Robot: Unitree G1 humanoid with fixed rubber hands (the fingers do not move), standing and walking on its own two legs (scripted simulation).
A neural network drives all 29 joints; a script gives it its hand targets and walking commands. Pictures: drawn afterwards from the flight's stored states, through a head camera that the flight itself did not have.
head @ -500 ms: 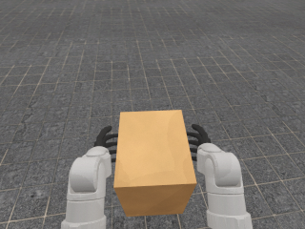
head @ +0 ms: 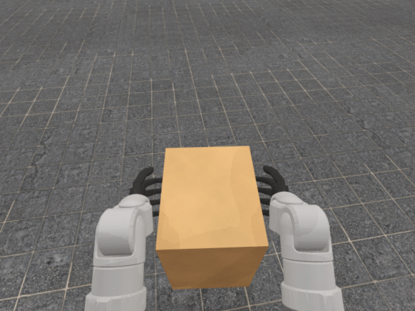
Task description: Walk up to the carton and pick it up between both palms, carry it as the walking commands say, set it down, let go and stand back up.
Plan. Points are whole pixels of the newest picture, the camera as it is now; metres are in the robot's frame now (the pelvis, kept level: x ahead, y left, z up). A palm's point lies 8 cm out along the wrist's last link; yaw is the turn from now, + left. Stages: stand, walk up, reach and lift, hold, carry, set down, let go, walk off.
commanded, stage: carry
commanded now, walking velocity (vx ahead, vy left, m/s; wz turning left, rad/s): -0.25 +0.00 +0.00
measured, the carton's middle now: (209, 220) +0.30 +0.00 +0.02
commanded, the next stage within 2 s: none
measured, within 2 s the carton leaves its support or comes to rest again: neither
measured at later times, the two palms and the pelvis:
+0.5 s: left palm (113, 243) +0.23 +0.16 +0.08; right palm (264, 238) +0.23 -0.09 +0.08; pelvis -0.06 +0.03 -0.01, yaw +1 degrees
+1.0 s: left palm out of the picture +0.13 +0.13 +0.08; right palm out of the picture +0.11 -0.12 +0.08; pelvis -0.17 +0.02 +0.00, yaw -2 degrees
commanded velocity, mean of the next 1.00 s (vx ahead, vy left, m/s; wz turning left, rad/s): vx -0.17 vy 0.00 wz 0.00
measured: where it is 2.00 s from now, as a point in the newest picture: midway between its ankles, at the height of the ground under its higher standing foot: outside the picture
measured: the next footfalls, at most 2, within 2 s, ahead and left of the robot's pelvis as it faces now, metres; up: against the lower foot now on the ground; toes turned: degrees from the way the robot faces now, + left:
right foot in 0.86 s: -0.14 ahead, -0.10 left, +0.00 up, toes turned -7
left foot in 1.02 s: -0.04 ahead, +0.16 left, +0.00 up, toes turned +6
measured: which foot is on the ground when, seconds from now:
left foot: down 0.00-0.92, up 0.94-1.00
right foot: down 0.00-0.54, up 0.56-0.84, down 0.86-1.00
